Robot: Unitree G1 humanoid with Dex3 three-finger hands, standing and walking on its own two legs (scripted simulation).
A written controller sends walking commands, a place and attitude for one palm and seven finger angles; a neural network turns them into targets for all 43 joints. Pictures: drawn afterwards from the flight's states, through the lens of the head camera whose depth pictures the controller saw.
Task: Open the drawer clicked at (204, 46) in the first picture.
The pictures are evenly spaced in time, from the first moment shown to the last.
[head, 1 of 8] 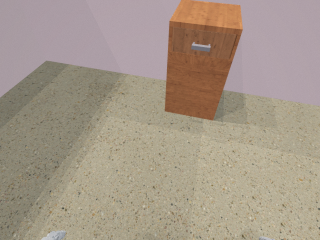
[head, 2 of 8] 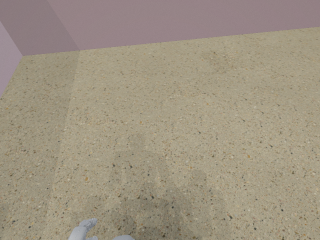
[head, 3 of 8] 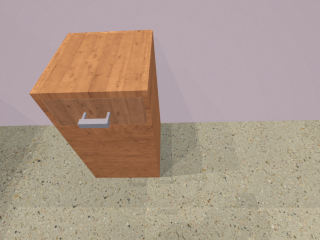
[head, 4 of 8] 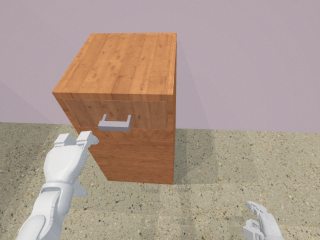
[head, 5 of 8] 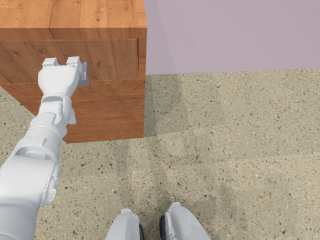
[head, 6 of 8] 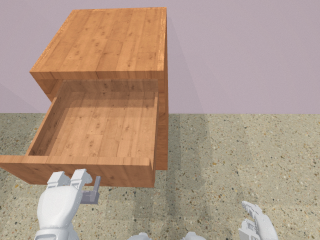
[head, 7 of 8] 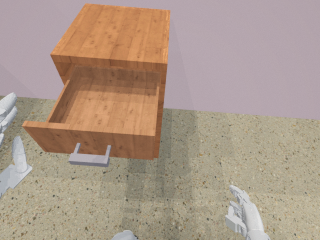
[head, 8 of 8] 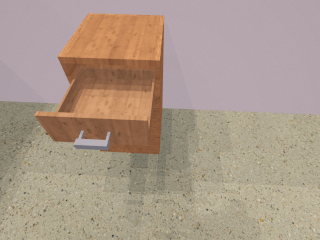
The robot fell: no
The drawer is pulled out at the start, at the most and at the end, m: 0.00 0.30 0.30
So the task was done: yes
